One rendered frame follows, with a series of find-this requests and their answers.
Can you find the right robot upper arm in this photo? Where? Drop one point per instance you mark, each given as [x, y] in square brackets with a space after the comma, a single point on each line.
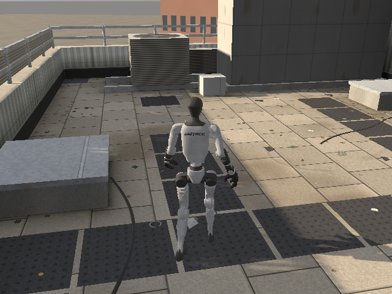
[217, 137]

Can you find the robot right forearm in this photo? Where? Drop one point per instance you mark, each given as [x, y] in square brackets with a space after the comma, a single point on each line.
[227, 163]

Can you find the robot head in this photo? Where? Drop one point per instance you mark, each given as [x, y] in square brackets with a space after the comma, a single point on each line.
[194, 105]

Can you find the left robot upper arm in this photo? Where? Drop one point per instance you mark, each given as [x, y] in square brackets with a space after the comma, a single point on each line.
[176, 129]

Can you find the robot left forearm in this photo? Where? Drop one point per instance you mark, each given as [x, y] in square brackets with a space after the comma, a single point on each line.
[167, 158]

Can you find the left robot shin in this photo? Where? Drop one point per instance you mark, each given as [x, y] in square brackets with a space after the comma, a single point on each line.
[181, 231]

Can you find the left robot hand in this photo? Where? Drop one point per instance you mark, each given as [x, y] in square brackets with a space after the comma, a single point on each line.
[169, 166]

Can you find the right robot hand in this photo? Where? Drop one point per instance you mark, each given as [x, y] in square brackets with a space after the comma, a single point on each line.
[234, 179]

